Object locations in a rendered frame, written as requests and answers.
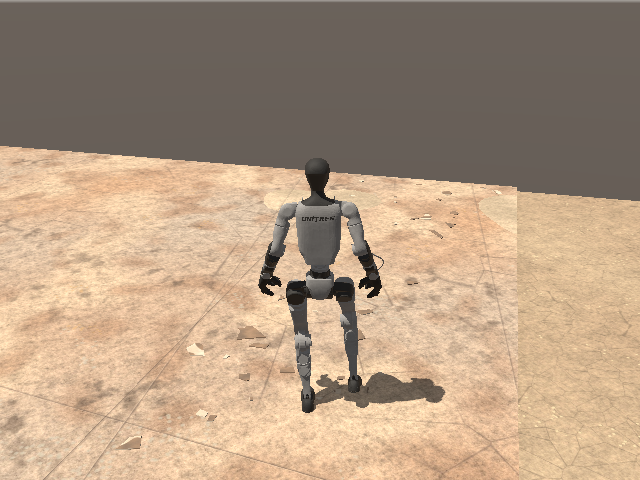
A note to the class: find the right robot upper arm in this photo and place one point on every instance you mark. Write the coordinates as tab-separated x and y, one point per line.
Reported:
350	211

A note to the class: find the left robot upper arm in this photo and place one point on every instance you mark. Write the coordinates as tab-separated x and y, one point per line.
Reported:
286	212

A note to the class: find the robot left forearm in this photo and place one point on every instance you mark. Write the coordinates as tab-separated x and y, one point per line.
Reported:
269	264

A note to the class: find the left robot foot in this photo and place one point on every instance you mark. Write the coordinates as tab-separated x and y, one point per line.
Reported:
307	404

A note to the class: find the robot foot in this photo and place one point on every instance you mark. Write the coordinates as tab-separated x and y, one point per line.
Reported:
354	385
307	404

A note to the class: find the robot right forearm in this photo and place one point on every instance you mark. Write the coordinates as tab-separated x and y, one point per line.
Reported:
368	264

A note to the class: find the right robot hand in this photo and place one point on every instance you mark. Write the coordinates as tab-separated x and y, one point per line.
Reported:
371	283

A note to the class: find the right robot foot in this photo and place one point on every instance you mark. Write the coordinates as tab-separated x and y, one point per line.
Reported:
354	385

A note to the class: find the left robot hand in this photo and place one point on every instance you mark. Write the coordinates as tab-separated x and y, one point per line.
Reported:
273	281

